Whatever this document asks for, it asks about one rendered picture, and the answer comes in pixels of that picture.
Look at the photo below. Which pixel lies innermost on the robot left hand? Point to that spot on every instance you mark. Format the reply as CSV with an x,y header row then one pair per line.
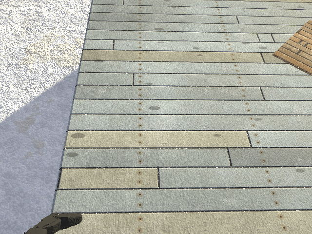
x,y
54,223

